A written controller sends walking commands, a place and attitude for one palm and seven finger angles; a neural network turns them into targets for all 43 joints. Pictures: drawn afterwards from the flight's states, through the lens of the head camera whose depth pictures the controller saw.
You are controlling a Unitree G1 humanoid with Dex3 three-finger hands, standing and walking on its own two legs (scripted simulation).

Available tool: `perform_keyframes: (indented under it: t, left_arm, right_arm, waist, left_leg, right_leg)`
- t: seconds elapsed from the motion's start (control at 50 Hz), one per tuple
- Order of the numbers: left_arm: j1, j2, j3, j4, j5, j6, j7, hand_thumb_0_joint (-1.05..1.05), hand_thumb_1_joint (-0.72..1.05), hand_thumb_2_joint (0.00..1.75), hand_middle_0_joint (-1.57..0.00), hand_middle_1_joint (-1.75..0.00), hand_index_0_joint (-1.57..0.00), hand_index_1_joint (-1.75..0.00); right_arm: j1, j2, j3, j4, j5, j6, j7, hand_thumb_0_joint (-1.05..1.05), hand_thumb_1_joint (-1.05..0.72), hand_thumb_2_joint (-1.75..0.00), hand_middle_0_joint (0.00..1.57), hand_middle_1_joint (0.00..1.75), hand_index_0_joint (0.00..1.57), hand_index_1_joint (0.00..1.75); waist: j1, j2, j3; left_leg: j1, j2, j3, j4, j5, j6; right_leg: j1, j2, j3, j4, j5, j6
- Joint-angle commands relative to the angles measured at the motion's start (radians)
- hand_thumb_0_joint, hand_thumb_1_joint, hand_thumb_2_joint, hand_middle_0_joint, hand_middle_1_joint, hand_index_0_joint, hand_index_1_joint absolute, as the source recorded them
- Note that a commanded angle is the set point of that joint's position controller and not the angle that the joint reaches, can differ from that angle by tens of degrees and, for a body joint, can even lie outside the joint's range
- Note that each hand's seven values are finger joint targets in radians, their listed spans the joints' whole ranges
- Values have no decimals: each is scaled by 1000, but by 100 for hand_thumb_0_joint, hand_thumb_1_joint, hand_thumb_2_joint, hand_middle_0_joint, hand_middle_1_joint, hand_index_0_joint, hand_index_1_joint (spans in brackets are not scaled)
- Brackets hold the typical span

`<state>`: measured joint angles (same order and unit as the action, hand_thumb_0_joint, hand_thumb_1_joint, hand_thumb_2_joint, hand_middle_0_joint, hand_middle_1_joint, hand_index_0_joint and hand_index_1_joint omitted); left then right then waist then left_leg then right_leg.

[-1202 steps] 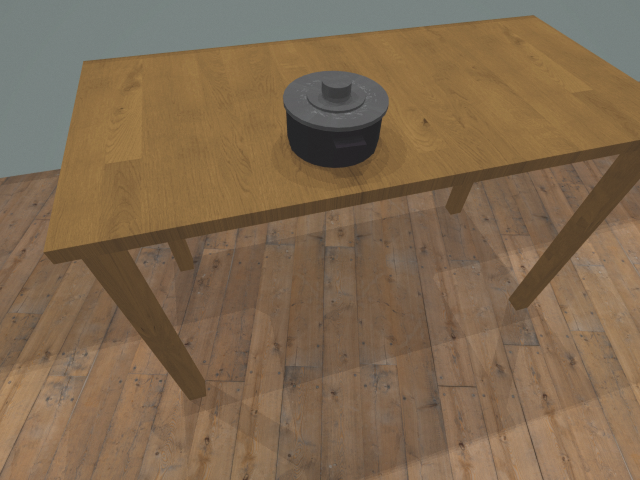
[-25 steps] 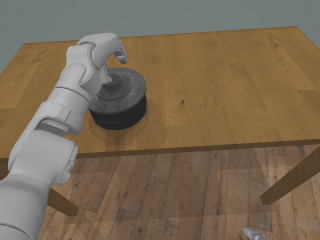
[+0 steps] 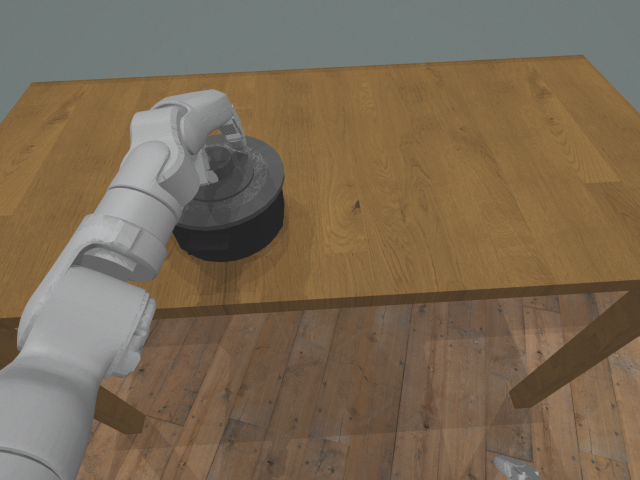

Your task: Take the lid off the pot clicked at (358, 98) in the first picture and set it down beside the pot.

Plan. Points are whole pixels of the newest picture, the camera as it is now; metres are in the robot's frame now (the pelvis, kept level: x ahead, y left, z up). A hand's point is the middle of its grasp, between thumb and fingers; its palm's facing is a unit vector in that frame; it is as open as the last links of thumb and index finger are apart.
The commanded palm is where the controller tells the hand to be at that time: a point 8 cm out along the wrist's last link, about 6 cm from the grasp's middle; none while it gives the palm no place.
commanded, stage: lower the open fingers around the knob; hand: left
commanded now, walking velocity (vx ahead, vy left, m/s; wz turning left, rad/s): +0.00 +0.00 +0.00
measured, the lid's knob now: (213, 163) +0.49 +0.15 +0.12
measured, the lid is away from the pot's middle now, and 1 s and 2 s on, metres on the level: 0.00 0.00 0.00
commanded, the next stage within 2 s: close the fingers and squeeze the knob in 1.58 s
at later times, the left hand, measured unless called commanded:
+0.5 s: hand (208, 159) +0.46 +0.14 +0.15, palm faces -0.39 -0.08 -0.92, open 10.1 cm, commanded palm +0.46 +0.14 +0.21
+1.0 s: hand (205, 160) +0.46 +0.15 +0.15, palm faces -0.36 -0.10 -0.93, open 10.1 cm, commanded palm +0.45 +0.14 +0.20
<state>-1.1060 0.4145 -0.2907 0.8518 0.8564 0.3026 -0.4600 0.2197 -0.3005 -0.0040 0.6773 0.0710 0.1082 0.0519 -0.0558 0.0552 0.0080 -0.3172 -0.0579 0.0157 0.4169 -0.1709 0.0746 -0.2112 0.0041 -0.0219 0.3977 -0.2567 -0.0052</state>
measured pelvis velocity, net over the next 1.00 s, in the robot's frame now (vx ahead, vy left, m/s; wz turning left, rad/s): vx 0.00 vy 0.01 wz -0.01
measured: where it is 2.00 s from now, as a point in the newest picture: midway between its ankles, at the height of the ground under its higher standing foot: outside the picture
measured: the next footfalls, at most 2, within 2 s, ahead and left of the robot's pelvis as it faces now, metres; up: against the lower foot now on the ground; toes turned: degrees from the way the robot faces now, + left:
none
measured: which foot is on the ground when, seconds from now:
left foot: down 0.00-1.00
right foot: down 0.00-1.00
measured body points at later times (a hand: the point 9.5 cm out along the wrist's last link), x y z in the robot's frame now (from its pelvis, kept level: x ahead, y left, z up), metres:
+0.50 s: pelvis +0.00 +0.00 +0.00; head +0.03 -0.02 +0.45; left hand +0.48 +0.14 +0.21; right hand +0.08 -0.26 -0.14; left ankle +0.02 +0.07 -0.74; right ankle -0.04 -0.12 -0.74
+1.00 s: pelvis +0.00 +0.01 +0.00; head +0.03 -0.01 +0.45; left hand +0.48 +0.15 +0.21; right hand +0.08 -0.25 -0.13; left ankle +0.02 +0.07 -0.74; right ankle -0.04 -0.12 -0.74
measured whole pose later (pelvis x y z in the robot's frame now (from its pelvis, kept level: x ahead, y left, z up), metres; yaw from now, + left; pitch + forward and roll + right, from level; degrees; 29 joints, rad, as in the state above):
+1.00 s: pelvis +0.00 +0.01 +0.00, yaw +0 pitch +4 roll -1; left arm -1.12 0.40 -0.32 0.92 0.86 0.29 -0.44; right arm 0.25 -0.29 0.00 0.68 0.07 0.13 0.06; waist -0.07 0.06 -0.02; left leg -0.34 -0.06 0.03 0.44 -0.18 0.08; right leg -0.23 0.00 -0.01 0.42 -0.26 0.00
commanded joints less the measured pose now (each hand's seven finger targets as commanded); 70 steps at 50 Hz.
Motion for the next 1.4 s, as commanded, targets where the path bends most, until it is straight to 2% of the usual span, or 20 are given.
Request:
perform_keyframes:
  t: [0.0, 0.06, 0.12, 0.14, 0.18, 0.28, 0.4, 0.58, 0.64, 0.7, 0.74, 0.82, 0.9, 0.98, 1.02, 1.08, 1.2, 1.26, 1.32, 1.38]
  left_arm:
    - [-575, 191, 50, -235, 29, -7, 33, 0, -34, 155, -85, -8, -85, -8]
    - [-448, 153, 34, -6, 22, 11, 32, 0, -34, 155, -85, -8, -85, -8]
    - [-522, 234, 89, -74, 23, -6, 32, 0, -34, 155, -85, -8, -85, -8]
    - [-513, 187, 54, -77, 19, -11, 31, 0, -34, 155, -85, -8, -85, -8]
    - [-490, 115, 3, -69, 21, -8, 23, 0, -34, 155, -85, -8, -85, -8]
    - [-528, 171, 50, -73, 11, -16, 26, 0, -34, 155, -85, -8, -85, -8]
    - [-483, 100, 2, -59, -3, -16, 21, 0, -34, 155, -85, -8, -85, -8]
    - [-488, 140, 34, -10, -1, -18, 26, 0, -34, 155, -85, -8, -85, -8]
    - [-504, 96, 2, 5, -4, -18, 20, 0, -34, 155, -85, -8, -85, -8]
    - [-507, 190, 66, 2, 8, -23, 30, 0, -34, 155, -85, -8, -85, -8]
    - [-493, 101, 4, -24, 6, -30, 25, 0, -34, 155, -85, -8, -85, -8]
    - [-453, 176, 65, -49, 15, -36, 36, 0, -34, 155, -85, -8, -85, -8]
    - [-472, 127, 25, -56, 3, -16, 37, 0, -34, 155, -85, -8, -85, -8]
    - [-482, 130, 36, -126, 12, -19, 45, 0, -34, 155, -85, -8, -85, -8]
    - [-444, 129, 37, -61, 7, -11, 46, 0, -34, 155, -85, -8, -85, -8]
    - [-473, 161, 55, -37, 5, -6, 50, 0, -34, 155, -85, -8, -85, -8]
    - [-470, 128, 28, 10, 14, -7, 52, 0, -34, 155, -85, -8, -85, -8]
    - [-496, 120, 25, -32, 13, -14, 52, 0, -34, 155, -85, -8, -85, -8]
    - [-479, 165, 64, 4, 10, -14, 52, 0, -34, 155, -85, -8, -85, -8]
    - [-467, 152, 48, 24, 6, -14, 44, 0, -34, 155, -85, -8, -85, -8]
  right_arm:
    - [-23, -125, -46, -111, -2, -27, -4, 0, -90, -90, 20, 30, 20, 30]
    - [0, -126, -37, -85, 6, -19, -9, 0, -90, -90, 20, 30, 20, 30]
    - [-10, -131, -37, -97, 1, -18, -14, 0, -90, -90, 20, 30, 20, 30]
    - [-14, -127, -38, -104, -1, -17, -12, 0, -90, -90, 20, 30, 20, 30]
    - [-7, -120, -41, -100, -1, -13, -6, 0, -90, -90, 20, 30, 20, 30]
    - [3, -127, -42, -98, -2, -6, -13, 0, -90, -90, 20, 30, 20, 30]
    - [5, -124, -43, -90, -1, -11, -8, 0, -90, -90, 20, 30, 20, 30]
    - [25, -133, -43, -78, -3, -16, -12, 0, -90, -90, 20, 30, 20, 30]
    - [32, -132, -47, -71, -3, -13, -11, 0, -90, -90, 20, 30, 20, 30]
    - [30, -135, -41, -78, -1, -15, -13, 0, -90, -90, 20, 30, 20, 30]
    - [30, -126, -47, -90, -3, -16, -6, 0, -90, -90, 20, 30, 20, 30]
    - [24, -128, -43, -103, 0, -15, -4, 0, -90, -90, 20, 30, 20, 30]
    - [18, -125, -46, -97, 5, -9, -2, 0, -90, -90, 20, 30, 20, 30]
    - [12, -123, -49, -107, -2, -13, 4, 0, -90, -90, 20, 30, 20, 30]
    - [11, -124, -43, -101, 2, -11, 0, 0, -90, -90, 20, 30, 20, 30]
    - [10, -127, -39, -95, 1, -8, -7, 0, -90, -90, 20, 30, 20, 30]
    - [15, -121, -35, -85, 2, -8, -7, 0, -90, -90, 20, 30, 20, 30]
    - [15, -121, -41, -92, -3, -9, -5, 0, -90, -90, 20, 30, 20, 30]
    - [25, -125, -38, -89, -3, -10, -12, 0, -90, -90, 20, 30, 20, 30]
    - [21, -126, -37, -92, -2, -11, -16, 0, -90, -90, 20, 30, 20, 30]
  waist:
    - [-17, -23, -440]
    - [-28, -117, -303]
    - [-16, -99, -392]
    - [-21, -68, -403]
    - [-29, -60, -370]
    - [-31, -114, -374]
    - [-37, -97, -338]
    - [-36, -116, -358]
    - [-45, -125, -318]
    - [-31, -113, -340]
    - [-35, -68, -365]
    - [-20, -92, -365]
    - [-30, -83, -325]
    - [-20, -49, -390]
    - [-22, -106, -349]
    - [-24, -114, -334]
    - [-28, -95, -311]
    - [-28, -57, -358]
    - [-24, -129, -358]
    - [-29, -132, -337]
  left_leg:
    - [343, -12, -58, 11, 258, 13]
    - [247, -12, -48, 3, 192, 13]
    - [262, -20, -45, 3, 198, 16]
    - [278, -20, -46, 14, 223, 16]
    - [286, -18, -51, 16, 223, 14]
    - [269, -19, -47, 5, 194, 20]
    - [279, -13, -48, 6, 195, 17]
    - [265, -18, -44, 5, 184, 21]
    - [250, -14, -45, 1, 163, 20]
    - [246, -14, -44, 1, 171, 18]
    - [279, -12, -49, 11, 208, 16]
    - [275, -9, -49, 9, 207, 13]
    - [274, -4, -53, 0, 191, 11]
    - [327, -1, -69, 8, 236, 6]
    - [286, -2, -63, 1, 197, 7]
    - [258, -8, -55, -7, 161, 10]
    - [252, -2, -60, -10, 137, 3]
    - [287, -1, -63, -1, 164, 4]
    - [252, -7, -54, -3, 158, 10]
    - [242, -10, -47, -1, 162, 14]
  right_leg:
    - [-18, 54, -4, -20, 343, -44]
    - [-47, 60, -16, -30, 302, -37]
    - [1, 51, 1, -24, 329, -35]
    - [-14, 50, 1, -21, 344, -40]
    - [-52, 56, -10, -23, 325, -41]
    - [-25, 56, -2, -31, 324, -35]
    - [-62, 58, -11, -28, 303, -37]
    - [-48, 57, -3, -32, 306, -35]
    - [-73, 59, -12, -39, 285, -37]
    - [-42, 58, -5, -27, 295, -37]
    - [-73, 58, -12, -23, 299, -43]
    - [-50, 63, -11, -21, 298, -42]
    - [-77, 64, -18, -24, 273, -41]
    - [-80, 67, -19, -16, 277, -48]
    - [-78, 69, -20, -22, 262, -43]
    - [-66, 65, -17, -28, 249, -40]
    - [-97, 65, -24, -22, 205, -42]
    - [-95, 64, -18, -17, 222, -46]
    - [-57, 63, -13, -25, 252, -39]
    - [-57, 62, -11, -29, 271, -37]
